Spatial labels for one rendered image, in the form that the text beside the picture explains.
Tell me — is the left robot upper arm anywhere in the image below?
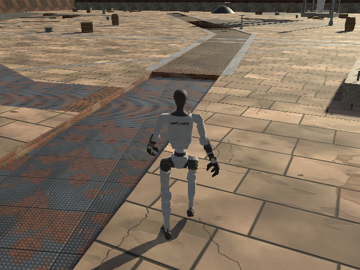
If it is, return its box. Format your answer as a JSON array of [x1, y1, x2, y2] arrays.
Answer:
[[151, 113, 169, 142]]

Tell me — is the right robot upper arm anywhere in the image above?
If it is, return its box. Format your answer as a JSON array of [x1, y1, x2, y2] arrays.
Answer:
[[192, 114, 208, 146]]

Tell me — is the right robot shin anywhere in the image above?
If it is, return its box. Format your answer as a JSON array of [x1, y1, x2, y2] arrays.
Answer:
[[188, 173, 196, 210]]

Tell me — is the left robot forearm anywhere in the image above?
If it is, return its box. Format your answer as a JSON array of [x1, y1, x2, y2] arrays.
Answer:
[[147, 134, 156, 149]]

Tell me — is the robot head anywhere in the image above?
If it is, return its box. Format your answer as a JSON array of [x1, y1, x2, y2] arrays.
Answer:
[[171, 89, 190, 116]]

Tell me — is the robot left hand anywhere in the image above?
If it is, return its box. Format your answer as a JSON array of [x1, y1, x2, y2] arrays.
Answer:
[[147, 147, 160, 156]]

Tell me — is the robot right hand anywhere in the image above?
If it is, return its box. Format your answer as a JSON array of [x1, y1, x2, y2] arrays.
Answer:
[[206, 161, 220, 177]]

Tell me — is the right robot forearm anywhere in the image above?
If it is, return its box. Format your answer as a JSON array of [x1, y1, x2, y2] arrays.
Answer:
[[204, 137, 217, 163]]

